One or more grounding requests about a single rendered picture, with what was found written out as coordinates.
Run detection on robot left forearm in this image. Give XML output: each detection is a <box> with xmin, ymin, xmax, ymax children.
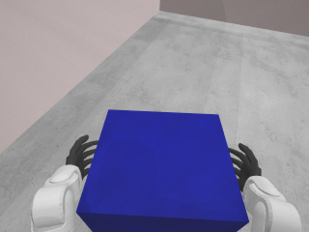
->
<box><xmin>30</xmin><ymin>164</ymin><xmax>82</xmax><ymax>232</ymax></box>

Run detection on robot right forearm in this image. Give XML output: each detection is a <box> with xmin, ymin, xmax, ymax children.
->
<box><xmin>242</xmin><ymin>176</ymin><xmax>301</xmax><ymax>232</ymax></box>

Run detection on robot right hand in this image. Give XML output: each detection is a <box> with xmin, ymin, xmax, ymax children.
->
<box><xmin>228</xmin><ymin>143</ymin><xmax>262</xmax><ymax>192</ymax></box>

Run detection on robot left hand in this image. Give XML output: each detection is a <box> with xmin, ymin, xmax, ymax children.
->
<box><xmin>66</xmin><ymin>134</ymin><xmax>98</xmax><ymax>181</ymax></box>

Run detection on carton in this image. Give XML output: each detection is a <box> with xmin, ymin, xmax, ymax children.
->
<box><xmin>76</xmin><ymin>109</ymin><xmax>249</xmax><ymax>232</ymax></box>

